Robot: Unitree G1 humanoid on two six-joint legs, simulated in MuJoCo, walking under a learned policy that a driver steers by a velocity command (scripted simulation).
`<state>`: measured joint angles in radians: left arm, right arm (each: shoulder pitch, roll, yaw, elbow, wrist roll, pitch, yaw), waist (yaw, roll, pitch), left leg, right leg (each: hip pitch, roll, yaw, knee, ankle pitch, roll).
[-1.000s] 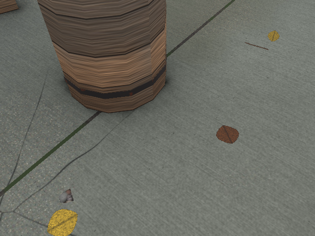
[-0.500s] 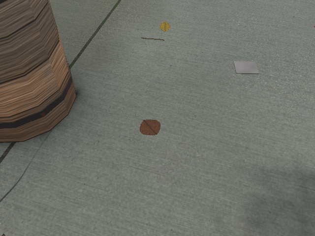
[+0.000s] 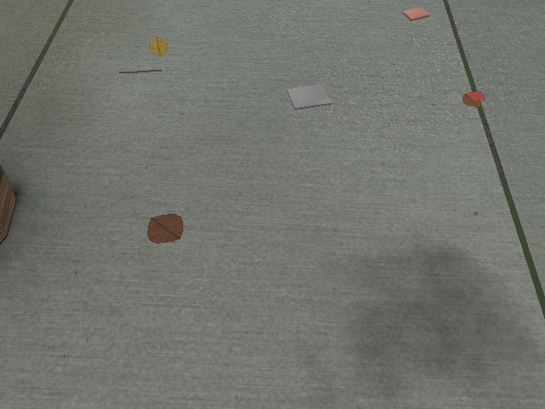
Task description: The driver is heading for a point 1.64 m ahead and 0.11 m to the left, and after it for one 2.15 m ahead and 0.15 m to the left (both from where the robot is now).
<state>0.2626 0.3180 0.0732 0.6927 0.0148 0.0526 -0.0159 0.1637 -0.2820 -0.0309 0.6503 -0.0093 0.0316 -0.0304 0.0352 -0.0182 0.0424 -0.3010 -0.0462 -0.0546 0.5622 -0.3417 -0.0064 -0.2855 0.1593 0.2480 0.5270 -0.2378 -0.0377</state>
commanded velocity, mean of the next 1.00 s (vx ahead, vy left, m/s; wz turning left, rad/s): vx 0.02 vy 0.00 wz -0.19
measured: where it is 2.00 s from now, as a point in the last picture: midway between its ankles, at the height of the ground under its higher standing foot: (310, 394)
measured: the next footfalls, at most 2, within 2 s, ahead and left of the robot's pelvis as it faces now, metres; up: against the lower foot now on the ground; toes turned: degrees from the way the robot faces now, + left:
right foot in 0.40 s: +0.01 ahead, -0.11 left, +0.00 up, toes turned -5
right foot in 1.52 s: +0.37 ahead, -0.13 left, +0.00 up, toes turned -12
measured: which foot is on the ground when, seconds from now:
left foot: down 0.00-1.00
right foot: down 0.00-0.00, up 0.02-0.38, down 0.40-1.00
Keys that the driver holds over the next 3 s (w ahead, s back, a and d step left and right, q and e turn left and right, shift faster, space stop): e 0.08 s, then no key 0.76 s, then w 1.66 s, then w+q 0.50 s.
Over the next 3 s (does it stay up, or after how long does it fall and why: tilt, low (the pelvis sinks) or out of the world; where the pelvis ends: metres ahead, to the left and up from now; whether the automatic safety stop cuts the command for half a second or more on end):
stays up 1.02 -0.16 0.01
